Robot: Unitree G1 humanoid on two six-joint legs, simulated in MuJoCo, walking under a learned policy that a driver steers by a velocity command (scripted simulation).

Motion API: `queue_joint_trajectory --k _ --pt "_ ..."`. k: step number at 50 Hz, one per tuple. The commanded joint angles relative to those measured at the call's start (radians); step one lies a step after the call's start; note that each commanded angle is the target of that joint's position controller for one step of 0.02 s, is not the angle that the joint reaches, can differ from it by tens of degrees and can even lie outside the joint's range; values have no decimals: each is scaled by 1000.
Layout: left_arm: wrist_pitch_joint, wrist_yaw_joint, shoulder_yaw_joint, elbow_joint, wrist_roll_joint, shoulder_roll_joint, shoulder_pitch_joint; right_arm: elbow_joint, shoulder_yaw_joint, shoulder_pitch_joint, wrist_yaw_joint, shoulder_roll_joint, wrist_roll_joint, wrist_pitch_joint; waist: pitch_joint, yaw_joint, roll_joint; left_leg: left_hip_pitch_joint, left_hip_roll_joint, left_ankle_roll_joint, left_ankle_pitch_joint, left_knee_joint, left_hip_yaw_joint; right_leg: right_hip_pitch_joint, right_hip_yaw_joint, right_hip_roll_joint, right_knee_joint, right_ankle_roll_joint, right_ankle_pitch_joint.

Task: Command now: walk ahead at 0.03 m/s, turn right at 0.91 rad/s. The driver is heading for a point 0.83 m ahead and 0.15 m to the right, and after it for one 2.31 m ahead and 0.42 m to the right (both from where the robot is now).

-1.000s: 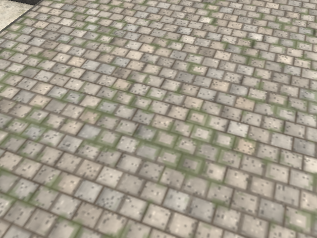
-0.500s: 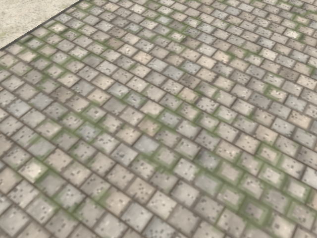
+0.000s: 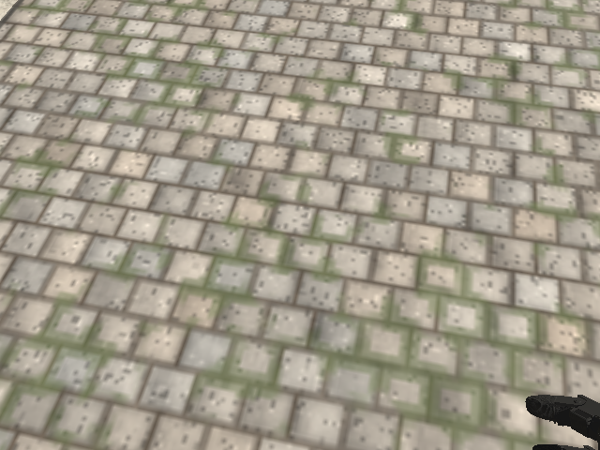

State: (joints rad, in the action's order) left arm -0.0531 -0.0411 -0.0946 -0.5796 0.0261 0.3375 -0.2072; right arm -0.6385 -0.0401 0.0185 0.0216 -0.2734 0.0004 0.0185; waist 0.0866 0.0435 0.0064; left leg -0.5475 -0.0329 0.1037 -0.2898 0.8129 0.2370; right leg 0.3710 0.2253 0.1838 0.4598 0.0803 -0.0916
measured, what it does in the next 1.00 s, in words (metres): walks ahead, turning right: left foot, then right foot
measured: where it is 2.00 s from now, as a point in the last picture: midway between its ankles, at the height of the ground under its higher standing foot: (489, 212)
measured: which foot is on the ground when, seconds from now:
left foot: up 0.00-0.10, down 0.12-0.66, up 0.68-1.00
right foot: down 0.00-0.12, up 0.14-0.66, down 0.68-1.00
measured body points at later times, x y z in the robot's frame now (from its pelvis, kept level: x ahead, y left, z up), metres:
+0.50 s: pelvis +0.07 +0.06 +0.01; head +0.09 +0.04 +0.46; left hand +0.35 +0.22 -0.07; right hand +0.03 -0.25 -0.09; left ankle +0.11 +0.18 -0.74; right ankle +0.01 -0.08 -0.66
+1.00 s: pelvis +0.24 -0.17 -0.02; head +0.27 -0.19 +0.43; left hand +0.34 +0.08 -0.14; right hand +0.27 -0.46 -0.13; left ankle +0.46 -0.18 -0.68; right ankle +0.04 -0.11 -0.74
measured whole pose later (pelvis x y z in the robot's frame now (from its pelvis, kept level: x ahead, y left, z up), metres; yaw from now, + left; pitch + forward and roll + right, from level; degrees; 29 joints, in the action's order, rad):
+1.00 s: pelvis +0.24 -0.17 -0.02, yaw -27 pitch +2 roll +0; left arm 0.09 0.00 -0.01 -0.83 -0.03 0.25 -0.51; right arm -0.76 -0.03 0.14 -0.09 -0.29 -0.02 0.01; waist 0.02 0.04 0.03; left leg -0.81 0.01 -0.09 0.01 0.90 -0.09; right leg -0.23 -0.23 0.07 0.14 0.04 -0.42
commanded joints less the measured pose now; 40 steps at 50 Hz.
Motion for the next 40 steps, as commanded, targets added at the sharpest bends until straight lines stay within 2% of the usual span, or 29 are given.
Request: queue_joint_trajectory --k 1,3,5,6,7,8,9,10,11,12,15,18,21,24,26,27,28,29,30,31,32,33,34,35,36,37,38,39,40 --pt "-6 -7 -47 85 0 146 23 35 -35 27 1 -85 8 15 -211 -11 -160 128 -60 -1 47 -114 -79 -112 265 -198 -96 89 -55" --pt "-9 -1 -46 93 -1 138 34 26 -46 31 -6 -104 11 30 -208 -8 -199 170 -62 -19 42 -227 -71 -141 317 -201 -60 75 -40" --pt "-9 4 -40 109 7 125 71 -5 -66 96 -12 -133 12 44 -207 -48 -206 286 -29 -50 163 -444 -80 -128 337 -172 12 39 -64" --pt "-10 7 -25 106 5 80 24 -8 -78 101 -10 -174 5 43 -238 -24 -104 412 114 -106 197 -506 16 -55 272 -111 137 0 -326" --pt "-8 12 -11 108 -6 38 -36 20 -87 57 0 -243 -15 27 -226 31 135 488 325 -222 286 -511 237 114 73 13 361 -50 -535" --pt "6 24 -35 133 -8 128 -34 15 -88 59 -4 -228 -53 23 -185 40 280 411 421 -332 290 -540 390 239 7 -34 566 -95 -540" --pt "7 28 -53 103 -4 198 -37 38 -74 21 1 -166 -42 22 -159 27 196 393 385 -331 222 -529 291 253 -20 -102 665 -125 -455" --pt "1 28 -58 78 1 203 -32 44 -64 -2 11 -127 -27 14 -134 15 133 372 304 -288 148 -512 161 256 -41 -124 711 -140 -371" --pt "-9 25 -50 63 -3 173 -46 49 -59 -6 22 -122 -13 5 -128 11 105 376 256 -264 137 -501 89 270 -65 -133 776 -154 -318" --pt "-14 30 -40 67 -2 149 -51 47 -55 -4 30 -124 -8 -1 -108 1 100 372 250 -271 186 -503 37 295 -93 -150 814 -165 -291" --pt "-8 33 -16 109 10 105 36 28 -58 77 40 -146 -25 -12 -105 -62 121 444 254 -305 278 -522 -64 344 -180 -216 747 -188 -250" --pt "5 43 -9 132 10 109 72 6 -79 192 30 -204 -5 -1 -171 -124 168 585 329 -306 -117 -610 -9 414 -202 -273 688 -184 -253" --pt "21 53 -6 135 8 104 90 1 -89 207 19 -227 5 24 -142 -129 153 603 370 -282 -302 -666 -17 442 -211 -305 641 -156 -248" --pt "30 59 3 133 8 78 103 -10 -95 215 11 -235 5 42 -103 -125 134 586 388 -265 -317 -696 -90 422 -224 -327 584 -134 -234" --pt "39 62 19 134 6 39 115 -25 -95 232 0 -236 6 51 -80 -124 109 536 387 -263 -284 -707 -140 352 -229 -328 504 -115 -241" --pt "9 111 23 138 -94 45 148 -48 -80 284 -27 -209 -61 49 -92 -125 73 474 376 -224 -297 -700 -240 244 -275 -274 416 -90 -254" --pt "4 135 22 131 -87 35 144 -50 -81 261 -38 -212 -61 46 -78 -118 136 399 343 -198 -301 -694 -296 145 -304 -253 348 -73 -271" --pt "9 146 23 120 -75 40 130 -52 -80 249 -39 -217 -59 40 -67 -107 173 346 332 -185 -319 -688 -326 66 -328 -234 292 -55 -300" --pt "16 149 25 109 -69 40 116 -59 -79 253 -40 -222 -58 32 -50 -99 187 309 339 -187 -336 -680 -335 6 -353 -217 250 -36 -314" --pt "26 144 29 87 -67 29 74 -66 -76 249 -43 -220 -51 24 -35 -69 164 262 347 -192 -345 -651 -348 -79 -369 -202 188 -14 -275" --pt "38 132 29 37 -68 24 -27 -69 -71 235 -45 -208 -44 15 -32 -5 92 179 325 -194 -337 -550 -396 -228 -386 -168 108 5 -237" --pt "56 114 11 -51 -72 63 -222 -76 -49 252 -47 -150 -52 13 -88 87 -98 58 243 -196 -166 -248 -469 -480 -360 -119 60 11 -295" --pt "70 90 5 -79 -79 133 -399 -35 -8 184 -54 -29 -65 18 -124 174 -363 -176 159 -175 -344 208 -463 -615 -15 -360 -78 7 -563" --pt "76 62 -17 -19 -59 279 -359 48 -13 112 -48 -45 -46 27 -116 161 -429 -459 23 -160 -320 434 -294 -616 387 -554 -244 67 -596" --pt "80 44 -17 -36 -62 237 -359 65 -26 17 -49 -109 -38 37 -91 184 -196 -539 57 -179 -166 509 -129 -584 397 -592 -258 102 -620" --pt "88 35 4 -40 -74 178 -303 40 -32 49 -55 -124 -18 48 -48 129 -132 -523 65 -183 -51 493 -86 -532 268 -563 -224 81 -542" --pt "94 37 22 -36 -71 128 -222 -11 -35 135 -64 -134 -20 51 -40 56 -106 -438 81 -168 28 446 -84 -455 136 -505 -230 40 -451" --pt "104 36 36 -29 -59 98 -153 -55 -39 210 -77 -140 -27 40 -38 -6 -120 -346 99 -147 86 407 -98 -384 34 -463 -263 9 -389" --pt "117 37 46 -32 -55 71 -129 -82 -42 242 -88 -140 -28 22 -27 -30 -130 -288 99 -131 133 399 -112 -331 -39 -440 -298 -11 -314"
